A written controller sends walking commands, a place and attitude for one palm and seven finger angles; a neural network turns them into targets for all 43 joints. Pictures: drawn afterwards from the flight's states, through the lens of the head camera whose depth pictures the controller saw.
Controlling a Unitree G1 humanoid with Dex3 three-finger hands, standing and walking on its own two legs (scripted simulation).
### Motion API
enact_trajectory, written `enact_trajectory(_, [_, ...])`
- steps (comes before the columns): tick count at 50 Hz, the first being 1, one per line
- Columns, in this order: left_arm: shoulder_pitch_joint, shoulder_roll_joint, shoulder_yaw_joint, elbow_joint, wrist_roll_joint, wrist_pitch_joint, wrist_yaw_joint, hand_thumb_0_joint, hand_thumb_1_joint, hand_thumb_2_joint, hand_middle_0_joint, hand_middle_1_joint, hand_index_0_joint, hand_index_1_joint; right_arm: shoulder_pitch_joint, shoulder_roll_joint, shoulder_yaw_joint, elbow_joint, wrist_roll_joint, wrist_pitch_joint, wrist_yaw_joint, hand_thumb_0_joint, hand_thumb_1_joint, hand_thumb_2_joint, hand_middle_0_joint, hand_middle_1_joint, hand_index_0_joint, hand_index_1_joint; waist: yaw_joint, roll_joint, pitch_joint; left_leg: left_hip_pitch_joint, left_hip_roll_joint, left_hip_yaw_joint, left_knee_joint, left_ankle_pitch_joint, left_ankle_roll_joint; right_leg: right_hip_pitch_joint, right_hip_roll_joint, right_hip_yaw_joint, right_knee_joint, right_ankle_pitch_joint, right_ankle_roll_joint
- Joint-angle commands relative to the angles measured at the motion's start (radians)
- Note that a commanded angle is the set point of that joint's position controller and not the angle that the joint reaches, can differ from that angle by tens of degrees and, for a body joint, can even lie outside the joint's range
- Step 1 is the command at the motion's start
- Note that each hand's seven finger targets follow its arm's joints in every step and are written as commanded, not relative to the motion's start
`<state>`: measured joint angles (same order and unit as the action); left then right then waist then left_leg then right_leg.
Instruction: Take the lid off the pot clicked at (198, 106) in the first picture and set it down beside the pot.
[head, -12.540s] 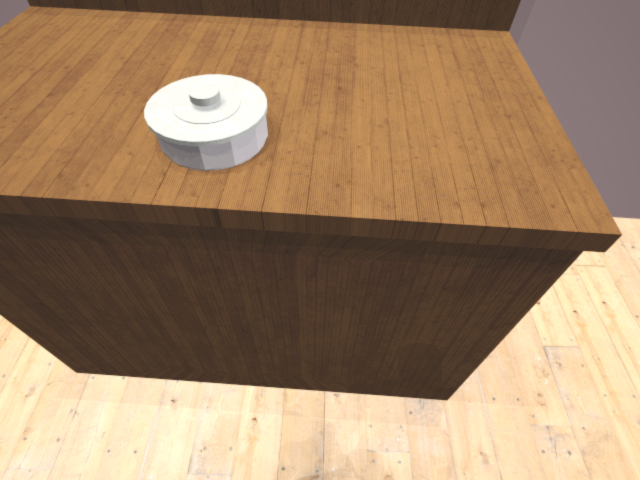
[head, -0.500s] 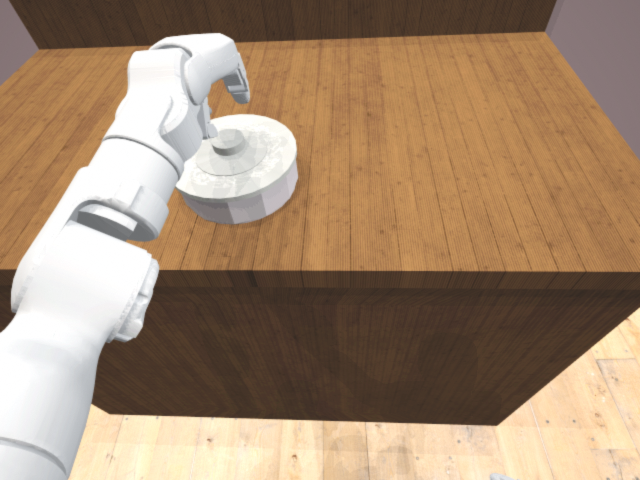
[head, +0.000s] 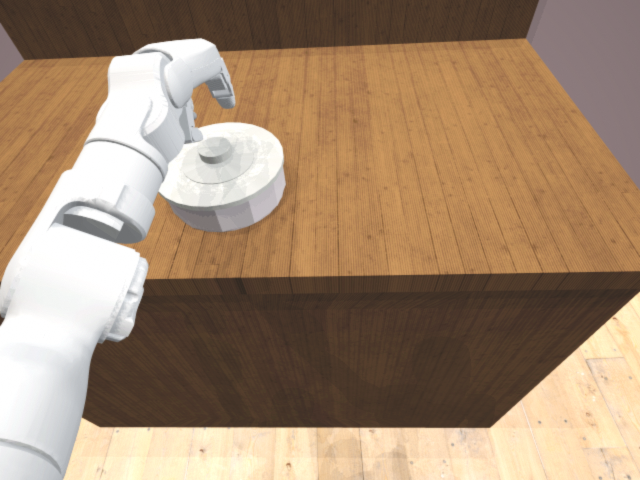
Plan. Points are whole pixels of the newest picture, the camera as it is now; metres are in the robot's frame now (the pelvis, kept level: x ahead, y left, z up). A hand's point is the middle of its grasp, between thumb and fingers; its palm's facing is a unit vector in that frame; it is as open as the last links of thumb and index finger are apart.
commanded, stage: move the open hand above the knob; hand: left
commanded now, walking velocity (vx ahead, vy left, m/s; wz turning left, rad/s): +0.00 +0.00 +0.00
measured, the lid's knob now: (215, 150) +0.52 +0.13 +0.15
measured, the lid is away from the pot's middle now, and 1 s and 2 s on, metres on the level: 0.00 0.00 0.00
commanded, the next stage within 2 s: lower the open fingers around the knob in 0.38 s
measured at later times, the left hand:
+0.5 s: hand (200, 111) +0.49 +0.12 +0.23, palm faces -0.26 -0.03 -0.97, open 10.3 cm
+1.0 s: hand (194, 142) +0.47 +0.14 +0.19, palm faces -0.37 -0.09 -0.93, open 10.3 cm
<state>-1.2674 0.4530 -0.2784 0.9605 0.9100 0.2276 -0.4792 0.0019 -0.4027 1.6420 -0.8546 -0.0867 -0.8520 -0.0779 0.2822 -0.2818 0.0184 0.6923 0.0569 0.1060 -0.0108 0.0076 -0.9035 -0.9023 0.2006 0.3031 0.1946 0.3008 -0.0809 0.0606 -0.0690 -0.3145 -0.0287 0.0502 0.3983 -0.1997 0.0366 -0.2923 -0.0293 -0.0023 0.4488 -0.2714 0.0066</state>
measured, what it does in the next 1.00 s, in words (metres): stands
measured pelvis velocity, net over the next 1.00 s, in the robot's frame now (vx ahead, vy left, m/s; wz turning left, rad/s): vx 0.00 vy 0.00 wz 0.00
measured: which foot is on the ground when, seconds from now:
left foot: down 0.00-1.00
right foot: down 0.00-1.00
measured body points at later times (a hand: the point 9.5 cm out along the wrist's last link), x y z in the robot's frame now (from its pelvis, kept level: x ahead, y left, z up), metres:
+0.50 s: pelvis +0.00 +0.00 +0.00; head +0.03 -0.02 +0.45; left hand +0.50 +0.12 +0.28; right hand +0.07 -0.25 -0.14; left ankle +0.00 +0.10 -0.74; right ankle -0.03 -0.12 -0.74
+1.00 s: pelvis +0.00 +0.00 +0.00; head +0.02 -0.01 +0.45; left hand +0.49 +0.14 +0.25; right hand +0.07 -0.26 -0.13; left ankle +0.00 +0.10 -0.74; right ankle -0.03 -0.12 -0.74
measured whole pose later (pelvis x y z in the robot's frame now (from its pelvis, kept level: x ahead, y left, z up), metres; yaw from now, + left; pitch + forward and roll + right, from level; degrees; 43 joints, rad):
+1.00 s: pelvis +0.00 +0.00 +0.00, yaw +0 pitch +7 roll +1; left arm -1.28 0.41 -0.29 1.07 0.90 0.28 -0.50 0.00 -0.40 1.64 -0.85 -0.09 -0.85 -0.08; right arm 0.26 -0.28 0.02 0.70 0.05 0.11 -0.02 0.01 -0.90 -0.90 0.20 0.30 0.20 0.30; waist -0.09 0.04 -0.08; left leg -0.34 -0.03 0.05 0.42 -0.21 0.04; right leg -0.31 -0.03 -0.01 0.46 -0.27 0.01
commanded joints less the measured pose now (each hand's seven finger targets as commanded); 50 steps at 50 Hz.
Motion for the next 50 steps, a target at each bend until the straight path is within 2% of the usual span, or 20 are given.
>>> enact_trajectory(1, [-0.576, 0.247, 0.093, -0.194, 0.025, -0.001, 0.043, 0.0, -0.414, 1.644, -0.843, -0.081, -0.843, -0.081, -0.031, -0.125, -0.037, -0.111, -0.006, -0.03, -0.012, 0.0, -0.9, -0.9, 0.2, 0.3, 0.2, 0.3, 0.0, -0.108, -0.377, 0.256, -0.033, -0.028, 0.026, 0.334, 0.047, 0.064, 0.056, -0.011, -0.025, 0.389, -0.032])
enact_trajectory(3, [-0.569, 0.152, 0.014, -0.194, 0.001, 0.001, 0.038, 0.0, -0.414, 1.644, -0.843, -0.081, -0.843, -0.081, -0.033, -0.124, -0.041, -0.11, 0.0, -0.023, -0.013, 0.0, -0.9, -0.9, 0.2, 0.3, 0.2, 0.3, -0.018, -0.091, -0.363, 0.264, -0.033, -0.028, 0.032, 0.34, 0.046, 0.04, 0.054, -0.017, -0.031, 0.39, -0.035])
enact_trajectory(6, [-0.603, 0.214, 0.058, -0.173, 0.023, 0.011, 0.04, 0.0, -0.414, 1.644, -0.843, -0.081, -0.843, -0.081, -0.048, -0.124, -0.033, -0.105, 0.001, -0.02, -0.016, 0.0, -0.9, -0.9, 0.2, 0.3, 0.2, 0.3, -0.017, -0.12, -0.346, 0.242, -0.037, -0.027, 0.023, 0.268, 0.044, 0.04, 0.056, -0.012, -0.033, 0.357, -0.034])
enact_trajectory(8, [-0.628, 0.177, 0.028, -0.2, -0.005, -0.001, 0.04, 0.0, -0.414, 1.644, -0.843, -0.081, -0.843, -0.081, -0.048, -0.126, -0.036, -0.108, 0.003, -0.021, -0.018, 0.0, -0.9, -0.9, 0.2, 0.3, 0.2, 0.3, -0.026, -0.087, -0.366, 0.262, -0.036, -0.032, 0.027, 0.285, 0.041, 0.033, 0.055, -0.017, -0.033, 0.364, -0.038])
enact_trajectory(13, [-0.618, 0.139, 0.012, -0.195, 0.004, -0.001, 0.05, 0.0, -0.414, 1.644, -0.843, -0.081, -0.843, -0.081, -0.038, -0.123, -0.037, -0.099, -0.002, -0.02, -0.012, 0.0, -0.9, -0.9, 0.2, 0.3, 0.2, 0.3, -0.022, -0.033, -0.392, 0.319, -0.026, -0.049, 0.046, 0.407, 0.032, -0.004, 0.06, -0.023, -0.026, 0.377, -0.044])
enact_trajectory(14, [-0.629, 0.176, 0.048, -0.182, 0.023, 0.001, 0.051, 0.0, -0.414, 1.644, -0.843, -0.081, -0.843, -0.081, -0.032, -0.119, -0.034, -0.096, -0.007, -0.021, -0.01, 0.0, -0.9, -0.9, 0.2, 0.3, 0.2, 0.3, -0.018, -0.07, -0.411, 0.306, -0.028, -0.05, 0.043, 0.391, 0.031, 0.014, 0.063, -0.02, -0.021, 0.373, -0.039])
enact_trajectory(16, [-0.583, 0.173, 0.039, -0.073, 0.029, 0.028, 0.047, 0.0, -0.414, 1.644, -0.843, -0.081, -0.843, -0.081, -0.04, -0.125, -0.025, -0.084, -0.001, -0.005, -0.016, 0.0, -0.9, -0.9, 0.2, 0.3, 0.2, 0.3, -0.021, -0.117, -0.328, 0.228, -0.03, -0.036, 0.021, 0.302, 0.032, 0.014, 0.062, -0.024, -0.027, 0.347, -0.04])
enact_trajectory(18, [-0.595, 0.154, 0.023, -0.068, 0.011, 0.037, 0.052, 0.0, -0.414, 1.644, -0.843, -0.081, -0.843, -0.081, -0.036, -0.135, -0.029, -0.082, 0.001, -0.001, -0.019, 0.0, -0.9, -0.9, 0.2, 0.3, 0.2, 0.3, -0.026, -0.105, -0.3, 0.214, -0.031, -0.034, 0.012, 0.277, 0.031, 0.004, 0.061, -0.028, -0.037, 0.337, -0.045])
enact_trajectory(20, [-0.661, 0.198, 0.049, -0.111, 0.035, 0.028, 0.057, 0.0, -0.414, 1.644, -0.843, -0.081, -0.843, -0.081, -0.04, -0.131, -0.024, -0.091, -0.003, -0.006, -0.021, 0.0, -0.9, -0.9, 0.2, 0.3, 0.2, 0.3, -0.022, -0.123, -0.37, 0.228, -0.03, -0.038, 0.012, 0.287, 0.032, 0.034, 0.062, -0.021, -0.025, 0.346, -0.04])
enact_trajectory(24, [-0.687, 0.223, 0.078, -0.227, 0.044, -0.017, 0.069, 0.0, -0.414, 1.644, -0.843, -0.081, -0.843, -0.081, -0.027, -0.117, -0.034, -0.112, -0.013, -0.028, -0.018, 0.0, -0.9, -0.9, 0.2, 0.3, 0.2, 0.3, -0.005, -0.055, -0.535, 0.344, -0.019, -0.055, 0.053, 0.47, 0.035, 0.062, 0.059, -0.006, -0.004, 0.416, -0.036])
enact_trajectory(25, [-0.639, 0.164, 0.045, -0.051, 0.04, 0.04, 0.052, 0.0, -0.414, 1.644, -0.843, -0.081, -0.843, -0.081, -0.027, -0.12, -0.034, -0.081, -0.013, -0.026, -0.019, 0.0, -0.9, -0.9, 0.2, 0.3, 0.2, 0.3, -0.011, -0.066, -0.462, 0.311, -0.027, -0.051, 0.051, 0.436, 0.039, 0.035, 0.062, -0.015, -0.006, 0.407, -0.038])
enact_trajectory(28, [-0.524, 0.203, 0.074, 0.063, 0.01, 0.088, 0.038, 0.0, -0.414, 1.644, -0.843, -0.081, -0.843, -0.081, 0.005, -0.151, -0.031, -0.066, -0.003, -0.013, -0.019, 0.0, -0.9, -0.9, 0.2, 0.3, 0.2, 0.3, -0.006, -0.143, -0.312, 0.186, -0.031, -0.03, 0.015, 0.324, 0.037, 0.043, 0.066, -0.03, -0.029, 0.389, -0.037])
enact_trajectory(29, [-0.574, 0.212, 0.072, 0.022, 0.03, 0.091, 0.033, 0.0, -0.414, 1.644, -0.843, -0.081, -0.843, -0.081, -0.007, -0.142, -0.024, -0.075, -0.006, -0.016, -0.019, 0.0, -0.9, -0.9, 0.2, 0.3, 0.2, 0.3, -0.004, -0.156, -0.338, 0.187, -0.034, -0.026, 0.009, 0.307, 0.039, 0.061, 0.062, -0.022, -0.026, 0.388, -0.032])
enact_trajectory(33, [-0.64, 0.064, -0.024, -0.183, -0.012, 0.06, 0.017, 0.0, -0.414, 1.644, -0.843, -0.081, -0.843, -0.081, -0.013, -0.129, -0.046, -0.099, -0.013, -0.042, -0.008, 0.0, -0.9, -0.9, 0.2, 0.3, 0.2, 0.3, -0.019, -0.052, -0.465, 0.366, -0.019, -0.062, 0.061, 0.525, 0.043, 0.008, 0.065, -0.024, -0.018, 0.435, -0.033])
enact_trajectory(34, [-0.638, 0.118, 0.021, -0.192, 0.006, 0.055, 0.015, 0.0, -0.414, 1.644, -0.843, -0.081, -0.843, -0.081, -0.007, -0.127, -0.046, -0.097, -0.018, -0.046, -0.007, 0.0, -0.9, -0.9, 0.2, 0.3, 0.2, 0.3, -0.017, -0.077, -0.486, 0.371, -0.023, -0.065, 0.071, 0.531, 0.046, 0.022, 0.068, -0.016, -0.017, 0.44, -0.027])
enact_trajectory(36, [-0.588, 0.223, 0.102, -0.097, 0.027, 0.062, 0.012, 0.0, -0.414, 1.644, -0.843, -0.081, -0.843, -0.081, 0.003, -0.137, -0.042, -0.079, -0.02, -0.037, -0.013, 0.0, -0.9, -0.9, 0.2, 0.3, 0.2, 0.3, -0.006, -0.134, -0.453, 0.297, -0.033, -0.053, 0.06, 0.449, 0.05, 0.059, 0.067, -0.015, -0.012, 0.439, -0.029])
enact_trajectory(38, [-0.562, 0.184, 0.066, -0.064, 0.002, 0.067, 0.012, 0.0, -0.414, 1.644, -0.843, -0.081, -0.843, -0.081, 0.003, -0.14, -0.042, -0.079, -0.014, -0.028, -0.017, 0.0, -0.9, -0.9, 0.2, 0.3, 0.2, 0.3, -0.008, -0.12, -0.372, 0.238, -0.04, -0.04, 0.04, 0.373, 0.048, 0.053, 0.064, -0.026, -0.023, 0.421, -0.036])
enact_trajectory(40, [-0.586, 0.186, 0.054, -0.049, 0.026, 0.072, 0.017, 0.0, -0.414, 1.644, -0.843, -0.081, -0.843, -0.081, -0.006, -0.135, -0.035, -0.078, -0.012, -0.027, -0.021, 0.0, -0.9, -0.9, 0.2, 0.3, 0.2, 0.3, -0.009, -0.142, -0.337, 0.219, -0.04, -0.031, 0.027, 0.312, 0.047, 0.037, 0.065, -0.022, -0.027, 0.386, -0.032])
enact_trajectory(43, [-0.602, 0.174, 0.045, -0.113, 0.01, 0.058, 0.027, 0.0, -0.414, 1.644, -0.843, -0.081, -0.843, -0.081, -0.014, -0.138, -0.04, -0.089, -0.013, -0.029, -0.022, 0.0, -0.9, -0.9, 0.2, 0.3, 0.2, 0.3, -0.009, -0.084, -0.389, 0.26, -0.036, -0.04, 0.041, 0.366, 0.045, 0.043, 0.06, -0.02, -0.021, 0.412, -0.038])
enact_trajectory(50, [-0.571, 0.134, 0.016, -0.047, 0.019, 0.053, 0.017, 0.0, -0.414, 1.644, -0.843, -0.081, -0.843, -0.081, -0.011, -0.132, -0.041, -0.086, -0.012, -0.02, -0.026, 0.0, -0.9, -0.9, 0.2, 0.3, 0.2, 0.3, -0.032, -0.117, -0.356, 0.246, -0.039, -0.035, 0.05, 0.294, 0.045, -0.001, 0.068, -0.022, -0.025, 0.362, -0.033])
